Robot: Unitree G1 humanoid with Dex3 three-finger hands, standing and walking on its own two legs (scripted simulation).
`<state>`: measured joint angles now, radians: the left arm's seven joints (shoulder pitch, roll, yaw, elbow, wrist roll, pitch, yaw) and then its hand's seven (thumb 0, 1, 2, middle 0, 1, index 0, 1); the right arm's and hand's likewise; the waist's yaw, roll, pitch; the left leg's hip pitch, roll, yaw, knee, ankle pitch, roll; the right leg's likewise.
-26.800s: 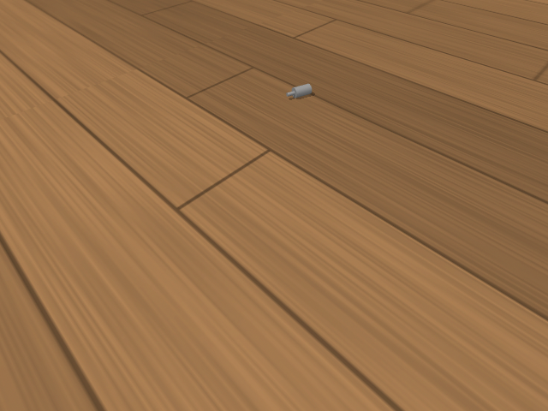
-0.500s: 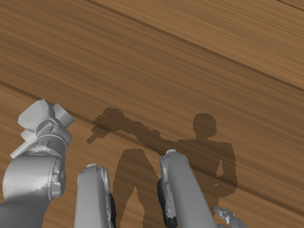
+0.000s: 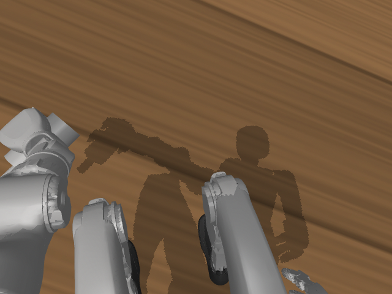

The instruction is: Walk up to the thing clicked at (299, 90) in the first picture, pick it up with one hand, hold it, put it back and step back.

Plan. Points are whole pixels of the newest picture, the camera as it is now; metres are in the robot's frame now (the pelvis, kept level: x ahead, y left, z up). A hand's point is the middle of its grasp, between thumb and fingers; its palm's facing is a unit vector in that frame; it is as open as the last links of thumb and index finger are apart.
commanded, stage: crouch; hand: left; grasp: from above
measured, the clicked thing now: (34, 154) +0.45 +0.27 -0.16
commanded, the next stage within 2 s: lower in 0.42 s
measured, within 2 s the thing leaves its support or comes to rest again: neither
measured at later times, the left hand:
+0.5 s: hand (53, 143) +0.48 +0.25 -0.20, palm faces -0.29 -0.31 -0.91, open 10.1 cm
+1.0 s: hand (66, 146) +0.49 +0.24 -0.26, palm faces -0.31 -0.30 -0.90, open 10.1 cm
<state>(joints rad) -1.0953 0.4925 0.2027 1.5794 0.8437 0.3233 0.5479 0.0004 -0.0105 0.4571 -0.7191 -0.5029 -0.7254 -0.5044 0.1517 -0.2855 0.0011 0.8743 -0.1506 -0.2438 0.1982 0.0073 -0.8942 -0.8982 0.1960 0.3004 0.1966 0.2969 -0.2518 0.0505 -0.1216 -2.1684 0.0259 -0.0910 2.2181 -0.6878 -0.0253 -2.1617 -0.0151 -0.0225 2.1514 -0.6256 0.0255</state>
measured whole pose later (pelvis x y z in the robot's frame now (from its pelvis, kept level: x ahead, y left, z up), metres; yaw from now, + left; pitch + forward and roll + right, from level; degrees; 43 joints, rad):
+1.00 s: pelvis +0.01 +0.01 -0.07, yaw -3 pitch +34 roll -8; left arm -1.19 0.66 0.29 1.79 0.96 0.21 0.68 0.00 -0.04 0.46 -0.74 -0.51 -0.75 -0.51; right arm 0.19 -0.31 0.07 0.90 -0.23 -0.31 0.33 0.01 -0.91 -0.90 0.19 0.30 0.19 0.30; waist -0.34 0.01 0.01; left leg -2.35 0.01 -0.15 2.46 -0.72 -0.02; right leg -2.32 0.00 -0.05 2.35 -0.64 0.05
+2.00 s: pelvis +0.00 +0.01 -0.07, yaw -8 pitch +30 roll -12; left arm -1.21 0.87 0.32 1.89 0.95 0.13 0.77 0.00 0.02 0.35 -0.76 -0.40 -0.77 -0.40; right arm 0.15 -0.36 0.21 0.82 -0.26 -0.39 0.44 0.00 -0.90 -0.90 0.19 0.30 0.19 0.30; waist -0.43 -0.08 0.18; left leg -2.33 0.01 -0.23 2.51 -0.73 -0.02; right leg -2.26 0.01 -0.13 2.33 -0.62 0.06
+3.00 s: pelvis -0.01 +0.02 -0.07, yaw -10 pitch +28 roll -15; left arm -1.22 0.96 0.26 1.89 0.90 0.15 0.78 0.00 0.00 0.55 -0.62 -0.55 -0.61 -0.55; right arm 0.15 -0.38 0.30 0.75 -0.25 -0.43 0.42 0.01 -0.89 -0.90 0.19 0.30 0.19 0.30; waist -0.47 -0.13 0.26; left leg -2.30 0.02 -0.27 2.51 -0.72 -0.01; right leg -2.20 0.03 -0.16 2.29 -0.60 0.07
